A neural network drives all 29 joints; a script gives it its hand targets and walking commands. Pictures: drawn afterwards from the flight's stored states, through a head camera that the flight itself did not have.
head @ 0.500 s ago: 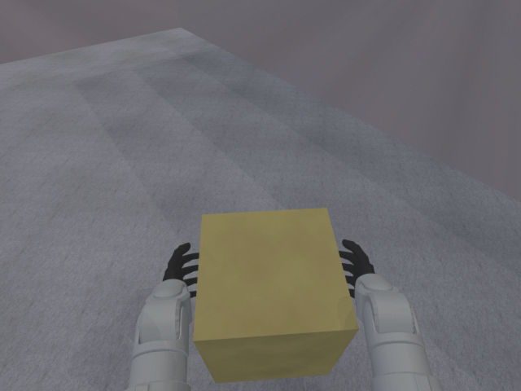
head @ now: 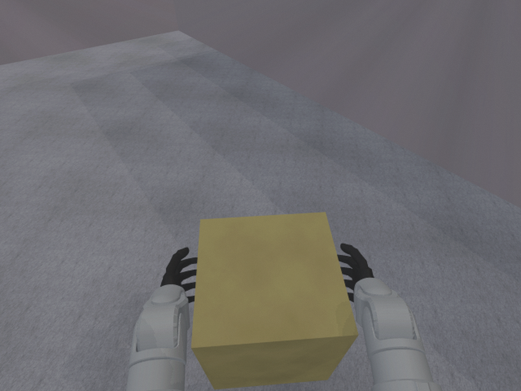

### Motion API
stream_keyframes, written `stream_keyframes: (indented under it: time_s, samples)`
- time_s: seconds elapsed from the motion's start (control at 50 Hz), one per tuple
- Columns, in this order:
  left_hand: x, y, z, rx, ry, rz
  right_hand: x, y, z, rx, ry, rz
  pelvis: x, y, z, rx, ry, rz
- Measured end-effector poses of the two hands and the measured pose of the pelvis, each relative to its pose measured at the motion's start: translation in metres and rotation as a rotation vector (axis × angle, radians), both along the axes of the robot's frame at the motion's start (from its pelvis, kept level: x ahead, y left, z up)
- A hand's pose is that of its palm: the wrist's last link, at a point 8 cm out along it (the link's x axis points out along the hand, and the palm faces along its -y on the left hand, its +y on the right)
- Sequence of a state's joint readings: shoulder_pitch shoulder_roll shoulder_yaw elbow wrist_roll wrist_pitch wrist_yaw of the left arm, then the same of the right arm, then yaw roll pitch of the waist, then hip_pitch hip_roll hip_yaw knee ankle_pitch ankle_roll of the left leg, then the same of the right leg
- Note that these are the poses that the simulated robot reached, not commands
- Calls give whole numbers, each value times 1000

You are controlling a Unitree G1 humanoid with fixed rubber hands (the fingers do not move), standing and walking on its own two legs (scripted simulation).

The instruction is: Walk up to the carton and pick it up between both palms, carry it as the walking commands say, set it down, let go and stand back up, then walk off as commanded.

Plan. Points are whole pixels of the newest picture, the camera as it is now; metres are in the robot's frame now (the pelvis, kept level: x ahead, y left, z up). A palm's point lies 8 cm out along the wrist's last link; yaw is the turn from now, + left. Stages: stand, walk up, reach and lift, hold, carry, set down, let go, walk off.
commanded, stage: hold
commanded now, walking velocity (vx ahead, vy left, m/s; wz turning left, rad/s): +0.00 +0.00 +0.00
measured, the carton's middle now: (267, 304) +0.29 +0.01 -0.03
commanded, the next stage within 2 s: carry in 1.20 s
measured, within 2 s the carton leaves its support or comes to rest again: neither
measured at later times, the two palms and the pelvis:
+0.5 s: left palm (176, 299) +0.26 +0.15 +0.03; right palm (367, 291) +0.27 -0.15 +0.03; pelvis -0.01 -0.01 +0.00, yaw +0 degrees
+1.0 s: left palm (175, 294) +0.27 +0.15 +0.03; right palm (363, 289) +0.27 -0.15 +0.03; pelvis +0.00 +0.00 +0.00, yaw +0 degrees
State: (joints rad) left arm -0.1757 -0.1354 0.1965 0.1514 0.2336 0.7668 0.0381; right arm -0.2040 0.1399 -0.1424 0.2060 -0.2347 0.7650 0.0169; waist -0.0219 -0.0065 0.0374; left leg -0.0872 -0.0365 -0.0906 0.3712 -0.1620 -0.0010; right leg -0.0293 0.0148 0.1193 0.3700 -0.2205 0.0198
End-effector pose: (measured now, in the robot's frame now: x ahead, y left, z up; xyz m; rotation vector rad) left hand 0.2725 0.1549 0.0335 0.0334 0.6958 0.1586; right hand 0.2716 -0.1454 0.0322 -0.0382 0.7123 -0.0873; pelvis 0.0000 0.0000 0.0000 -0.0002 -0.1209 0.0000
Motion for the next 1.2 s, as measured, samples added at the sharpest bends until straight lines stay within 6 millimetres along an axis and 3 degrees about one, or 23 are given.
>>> stream_keyframes:
  time_s: [0.32, 0.78, 1.2]
  samples:
    - [-7, -7, -1, 5, -4, -4, -7, -7, -1, -4, -5, 1, -4, -6, -1, 3, -5, 1]
    - [-2, -1, -3, -6, -5, 21, 5, -1, 0, -9, -4, 22, -2, -7, -1, 2, 2, 3]
    - [-7, -4, -3, 11, 1, -5, -6, -4, -3, -9, 0, 8, -2, -4, 0, 2, 1, -3]
